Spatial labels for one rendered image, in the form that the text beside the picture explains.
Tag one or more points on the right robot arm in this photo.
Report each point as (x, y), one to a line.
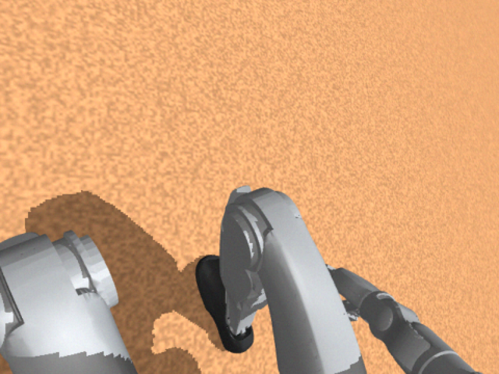
(414, 346)

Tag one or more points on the right robot foot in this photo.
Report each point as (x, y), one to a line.
(212, 292)

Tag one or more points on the right robot hand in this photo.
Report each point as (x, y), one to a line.
(352, 287)

